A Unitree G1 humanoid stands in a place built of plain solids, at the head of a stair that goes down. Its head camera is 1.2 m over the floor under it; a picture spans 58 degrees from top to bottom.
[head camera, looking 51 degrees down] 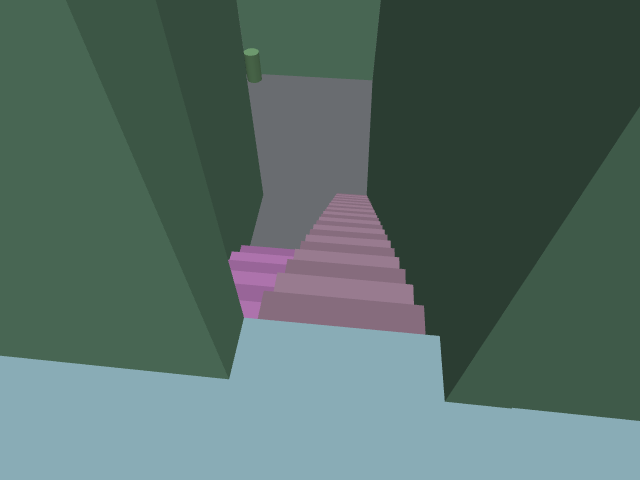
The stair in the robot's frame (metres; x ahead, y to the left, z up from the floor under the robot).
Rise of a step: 0.20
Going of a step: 0.22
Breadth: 0.60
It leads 6 degrees to the right of straight ahead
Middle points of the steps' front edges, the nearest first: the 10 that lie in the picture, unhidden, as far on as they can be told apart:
0.63 -0.06 0.00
0.85 -0.09 -0.19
1.07 -0.11 -0.39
1.29 -0.13 -0.59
1.51 -0.15 -0.78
1.73 -0.18 -0.98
1.94 -0.20 -1.17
2.16 -0.22 -1.37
2.38 -0.25 -1.57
2.60 -0.27 -1.76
